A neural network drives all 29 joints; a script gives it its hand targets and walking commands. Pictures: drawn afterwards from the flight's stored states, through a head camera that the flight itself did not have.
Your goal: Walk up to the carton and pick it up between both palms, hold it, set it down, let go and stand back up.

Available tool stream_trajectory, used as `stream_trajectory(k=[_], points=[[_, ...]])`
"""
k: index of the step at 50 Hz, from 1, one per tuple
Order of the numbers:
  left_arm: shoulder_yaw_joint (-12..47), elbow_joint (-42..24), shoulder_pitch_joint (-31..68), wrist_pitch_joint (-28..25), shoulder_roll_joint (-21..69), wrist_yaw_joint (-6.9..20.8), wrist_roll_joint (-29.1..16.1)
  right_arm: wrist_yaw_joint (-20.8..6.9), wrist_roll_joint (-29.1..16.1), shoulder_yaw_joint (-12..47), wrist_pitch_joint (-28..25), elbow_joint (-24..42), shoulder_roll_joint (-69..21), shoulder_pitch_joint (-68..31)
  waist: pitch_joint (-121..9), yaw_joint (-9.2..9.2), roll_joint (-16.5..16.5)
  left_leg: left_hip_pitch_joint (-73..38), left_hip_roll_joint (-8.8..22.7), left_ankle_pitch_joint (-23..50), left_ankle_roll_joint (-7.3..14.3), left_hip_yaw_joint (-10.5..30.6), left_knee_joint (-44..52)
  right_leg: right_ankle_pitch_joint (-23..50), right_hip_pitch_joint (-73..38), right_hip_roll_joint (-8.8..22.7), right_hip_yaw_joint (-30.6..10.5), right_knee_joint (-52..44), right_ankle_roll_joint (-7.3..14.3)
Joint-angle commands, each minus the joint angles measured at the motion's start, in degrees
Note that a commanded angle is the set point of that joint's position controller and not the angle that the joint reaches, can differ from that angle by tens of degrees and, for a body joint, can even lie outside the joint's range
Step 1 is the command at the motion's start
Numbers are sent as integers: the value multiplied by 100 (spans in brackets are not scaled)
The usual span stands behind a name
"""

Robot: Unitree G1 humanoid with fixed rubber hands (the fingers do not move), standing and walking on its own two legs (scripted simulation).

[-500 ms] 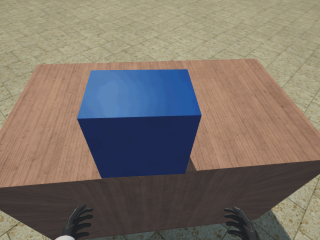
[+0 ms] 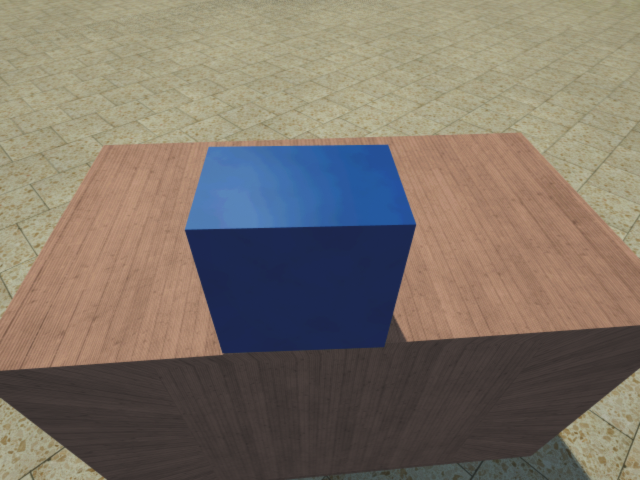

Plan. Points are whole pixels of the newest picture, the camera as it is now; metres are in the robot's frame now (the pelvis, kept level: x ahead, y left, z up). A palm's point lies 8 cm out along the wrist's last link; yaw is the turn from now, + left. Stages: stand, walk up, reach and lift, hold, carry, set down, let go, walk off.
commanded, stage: stand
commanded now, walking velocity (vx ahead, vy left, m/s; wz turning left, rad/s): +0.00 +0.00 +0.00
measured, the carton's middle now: (301, 253) +0.42 +0.03 +0.06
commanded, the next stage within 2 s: none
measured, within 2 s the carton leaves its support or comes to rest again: neither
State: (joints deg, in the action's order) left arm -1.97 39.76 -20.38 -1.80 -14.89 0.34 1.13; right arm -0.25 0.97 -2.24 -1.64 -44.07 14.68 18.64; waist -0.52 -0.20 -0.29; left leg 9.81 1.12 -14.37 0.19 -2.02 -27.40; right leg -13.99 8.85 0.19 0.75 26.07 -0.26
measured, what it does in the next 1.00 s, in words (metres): stands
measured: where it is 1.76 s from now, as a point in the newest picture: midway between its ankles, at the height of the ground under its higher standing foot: outside the picture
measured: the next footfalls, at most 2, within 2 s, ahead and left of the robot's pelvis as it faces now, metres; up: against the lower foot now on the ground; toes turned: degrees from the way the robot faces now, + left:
none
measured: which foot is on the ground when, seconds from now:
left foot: down 0.00-1.00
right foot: down 0.00-1.00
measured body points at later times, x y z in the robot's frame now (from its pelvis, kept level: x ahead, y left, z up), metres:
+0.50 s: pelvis -0.04 +0.02 +0.00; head -0.06 +0.01 +0.45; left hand -0.02 +0.28 -0.13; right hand +0.00 -0.25 -0.14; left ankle +0.01 +0.11 -0.74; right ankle +0.00 -0.12 -0.74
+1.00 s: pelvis -0.02 +0.00 +0.00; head -0.03 +0.00 +0.45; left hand -0.01 +0.26 -0.14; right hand +0.00 -0.26 -0.14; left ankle +0.01 +0.11 -0.74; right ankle +0.00 -0.12 -0.74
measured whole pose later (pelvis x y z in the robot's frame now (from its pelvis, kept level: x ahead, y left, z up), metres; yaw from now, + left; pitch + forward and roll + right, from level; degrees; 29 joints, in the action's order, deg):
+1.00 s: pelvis -0.02 +0.00 +0.00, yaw +0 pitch -2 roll +0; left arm 0.2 48.4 -23.9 -1.3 -13.7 -0.9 0.6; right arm 0.5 0.5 -0.3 -0.5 -50.3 14.2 22.0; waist 0.3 0.3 -0.2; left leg 14.2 0.4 -12.4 0.5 -2.2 -28.3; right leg -12.9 13.9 0.9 0.4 28.5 -0.5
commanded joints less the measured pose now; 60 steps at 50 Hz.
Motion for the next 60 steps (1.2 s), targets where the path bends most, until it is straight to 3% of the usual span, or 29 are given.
stream_trajectory(k=[1,4,6,10,15,19,25,32,35,37,48,60], points=[[-141,-361,-42,-124,-742,-65,-27,24,-26,-159,-126,368,755,81,455,11,37,351,458,96,112,623,704,95,410,510,-572,-581,109],[-125,-245,-123,-114,-784,-68,-21,25,-22,-125,-136,316,804,177,563,4,41,558,452,-210,106,655,806,-65,411,497,-528,-546,78],[-103,-193,-201,-108,-744,-73,-26,18,-28,-129,-130,291,819,201,618,-12,-178,725,448,-407,109,679,870,-130,377,496,-504,-543,73],[-55,-43,-298,-106,-722,-79,-8,22,-53,-79,-122,212,799,258,517,-14,-39,875,500,-891,176,829,1022,-436,301,446,-472,-437,78],[-30,112,-485,-85,-674,-84,-25,28,-38,-99,-72,132,830,366,707,-30,-89,1121,521,-1504,181,912,1163,-720,506,389,-448,-361,82],[-20,222,-584,-84,-674,-95,2,33,-33,-83,-63,102,842,429,738,-7,-206,1127,511,-1561,180,961,1190,-626,561,366,-425,-307,52],[-32,376,-793,-57,-655,-111,-7,51,-23,-80,1,9,836,496,826,4,-76,1168,478,-1815,194,954,1169,-1025,811,371,-469,-413,36],[-35,455,-763,-67,-690,-133,-37,60,-19,-54,1,-147,751,639,664,77,191,794,406,-1168,160,793,810,-1067,1033,473,-660,-593,78],[-49,504,-807,-32,-639,-134,-38,77,-21,-71,5,-201,773,585,777,43,58,891,455,-1278,150,854,873,-971,976,458,-603,-534,77],[-21,505,-829,-35,-649,-138,-32,80,-41,-49,15,-179,754,551,745,43,185,840,409,-1087,128,842,770,-896,1019,460,-684,-534,89],[24,615,-715,-33,-653,-174,-63,115,-59,39,5,-328,644,598,537,24,8,642,429,-302,97,740,658,-191,737,524,-693,-460,125],[95,765,-503,-5,-604,-204,-86,154,-76,101,11,-476,615,578,472,33,54,408,475,366,87,655,606,405,546,543,-620,-448,107]])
